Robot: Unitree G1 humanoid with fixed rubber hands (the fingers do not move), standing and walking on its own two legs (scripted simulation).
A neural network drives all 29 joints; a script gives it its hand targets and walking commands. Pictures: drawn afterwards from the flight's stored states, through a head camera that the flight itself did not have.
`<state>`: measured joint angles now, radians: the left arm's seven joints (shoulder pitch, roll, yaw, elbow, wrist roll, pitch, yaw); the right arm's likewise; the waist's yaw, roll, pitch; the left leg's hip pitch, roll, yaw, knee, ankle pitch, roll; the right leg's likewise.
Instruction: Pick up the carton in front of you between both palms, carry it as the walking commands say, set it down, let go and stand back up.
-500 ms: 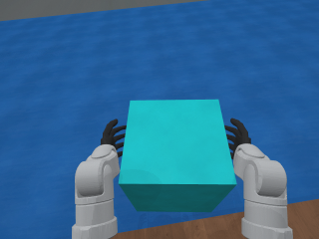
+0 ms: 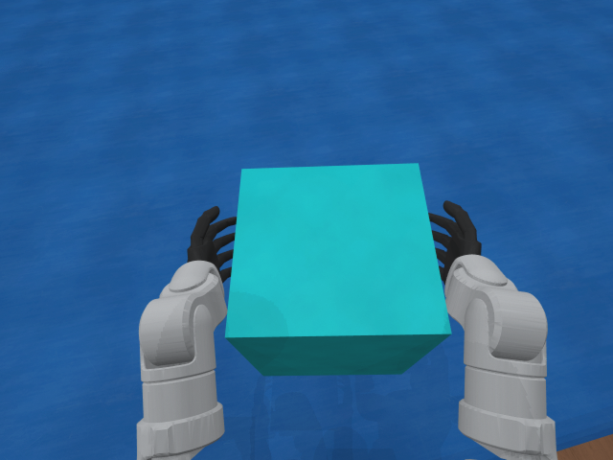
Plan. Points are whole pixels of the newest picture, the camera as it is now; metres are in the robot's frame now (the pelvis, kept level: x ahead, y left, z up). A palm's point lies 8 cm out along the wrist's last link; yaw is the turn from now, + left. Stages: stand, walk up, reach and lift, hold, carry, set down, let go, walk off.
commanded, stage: carry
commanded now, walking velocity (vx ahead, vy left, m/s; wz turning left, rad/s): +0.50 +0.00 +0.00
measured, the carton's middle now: (330, 283) +0.34 -0.03 +0.04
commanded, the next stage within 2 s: none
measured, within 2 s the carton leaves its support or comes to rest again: neither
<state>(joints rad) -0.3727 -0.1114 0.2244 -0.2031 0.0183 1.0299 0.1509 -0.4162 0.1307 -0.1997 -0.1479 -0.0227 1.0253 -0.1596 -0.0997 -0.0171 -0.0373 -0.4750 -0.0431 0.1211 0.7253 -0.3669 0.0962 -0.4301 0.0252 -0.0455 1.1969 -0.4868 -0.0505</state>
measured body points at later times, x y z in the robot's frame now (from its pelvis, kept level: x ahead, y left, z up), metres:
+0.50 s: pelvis +0.37 -0.06 -0.13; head +0.41 -0.07 +0.32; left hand +0.69 +0.11 -0.06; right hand +0.72 -0.19 -0.07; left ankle +0.26 +0.07 -0.71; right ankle +0.40 -0.13 -0.84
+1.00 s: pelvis +0.73 -0.04 -0.09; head +0.76 -0.03 +0.36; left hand +1.05 +0.09 -0.03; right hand +1.03 -0.21 -0.03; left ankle +0.68 +0.04 -0.84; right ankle +0.77 -0.18 -0.80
